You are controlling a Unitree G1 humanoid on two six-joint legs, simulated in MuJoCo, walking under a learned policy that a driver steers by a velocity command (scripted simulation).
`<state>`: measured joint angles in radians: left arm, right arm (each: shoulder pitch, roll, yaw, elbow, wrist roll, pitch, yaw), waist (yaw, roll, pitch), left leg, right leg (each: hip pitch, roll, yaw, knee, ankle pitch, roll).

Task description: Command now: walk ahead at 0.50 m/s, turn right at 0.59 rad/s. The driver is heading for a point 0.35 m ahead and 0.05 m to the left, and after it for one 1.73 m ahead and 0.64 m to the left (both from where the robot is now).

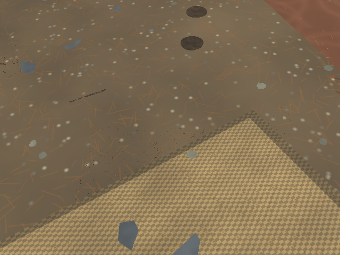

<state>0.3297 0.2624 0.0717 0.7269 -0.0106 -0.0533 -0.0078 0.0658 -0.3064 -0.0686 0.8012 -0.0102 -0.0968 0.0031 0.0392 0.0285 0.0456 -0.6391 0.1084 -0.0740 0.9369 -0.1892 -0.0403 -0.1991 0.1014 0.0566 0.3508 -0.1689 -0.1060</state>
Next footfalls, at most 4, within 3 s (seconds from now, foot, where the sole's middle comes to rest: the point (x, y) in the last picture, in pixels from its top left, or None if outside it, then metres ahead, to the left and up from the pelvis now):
0.24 left None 0.34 0.14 -0.78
0.72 right None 0.37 -0.08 -0.78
1.12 left None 0.28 0.18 -0.78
1.58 right None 0.41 -0.03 -0.78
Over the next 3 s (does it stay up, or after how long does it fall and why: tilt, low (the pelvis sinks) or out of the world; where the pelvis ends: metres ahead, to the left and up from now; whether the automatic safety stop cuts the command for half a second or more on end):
stays up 0.35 0.06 0.00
